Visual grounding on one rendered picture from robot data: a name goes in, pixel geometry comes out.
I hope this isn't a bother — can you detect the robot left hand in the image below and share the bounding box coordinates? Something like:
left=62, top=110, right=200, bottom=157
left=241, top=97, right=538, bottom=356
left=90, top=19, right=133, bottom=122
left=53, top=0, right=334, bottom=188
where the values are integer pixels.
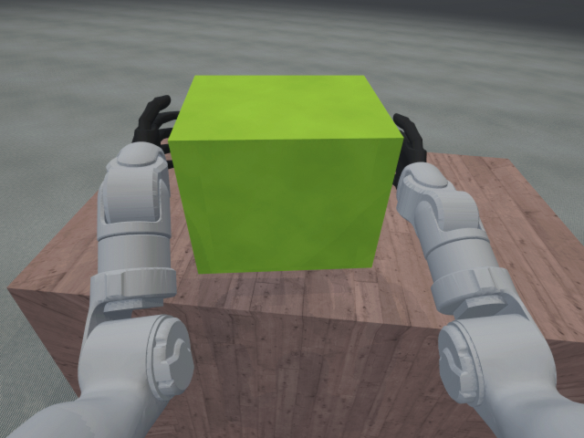
left=132, top=95, right=180, bottom=169

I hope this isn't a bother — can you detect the robot left forearm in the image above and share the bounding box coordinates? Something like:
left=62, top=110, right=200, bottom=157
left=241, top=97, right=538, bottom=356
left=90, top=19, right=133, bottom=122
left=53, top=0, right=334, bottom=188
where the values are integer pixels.
left=78, top=141, right=177, bottom=390

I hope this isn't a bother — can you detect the right robot upper arm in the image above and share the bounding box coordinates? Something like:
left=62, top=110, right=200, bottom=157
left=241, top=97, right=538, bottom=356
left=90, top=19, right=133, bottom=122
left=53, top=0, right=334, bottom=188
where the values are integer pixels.
left=438, top=314, right=584, bottom=438

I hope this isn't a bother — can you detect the left robot upper arm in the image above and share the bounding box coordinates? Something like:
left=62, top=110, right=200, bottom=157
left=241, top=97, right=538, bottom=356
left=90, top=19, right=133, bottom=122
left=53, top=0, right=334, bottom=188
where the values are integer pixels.
left=6, top=314, right=194, bottom=438

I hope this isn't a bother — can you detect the robot right forearm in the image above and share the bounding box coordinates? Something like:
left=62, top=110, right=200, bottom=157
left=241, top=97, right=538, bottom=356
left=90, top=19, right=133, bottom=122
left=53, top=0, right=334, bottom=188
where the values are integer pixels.
left=396, top=162, right=557, bottom=386

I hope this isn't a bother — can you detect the carton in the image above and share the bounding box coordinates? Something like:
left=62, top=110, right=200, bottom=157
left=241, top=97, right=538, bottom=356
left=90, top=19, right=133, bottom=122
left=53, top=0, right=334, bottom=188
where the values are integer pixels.
left=168, top=76, right=404, bottom=274

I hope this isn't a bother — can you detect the pedestal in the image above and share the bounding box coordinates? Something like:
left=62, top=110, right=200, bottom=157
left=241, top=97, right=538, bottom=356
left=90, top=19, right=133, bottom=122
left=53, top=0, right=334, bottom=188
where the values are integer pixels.
left=7, top=138, right=584, bottom=438

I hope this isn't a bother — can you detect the robot right hand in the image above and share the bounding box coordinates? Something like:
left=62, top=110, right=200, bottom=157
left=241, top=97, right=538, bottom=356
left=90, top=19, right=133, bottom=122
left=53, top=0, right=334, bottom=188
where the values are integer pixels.
left=392, top=113, right=427, bottom=190

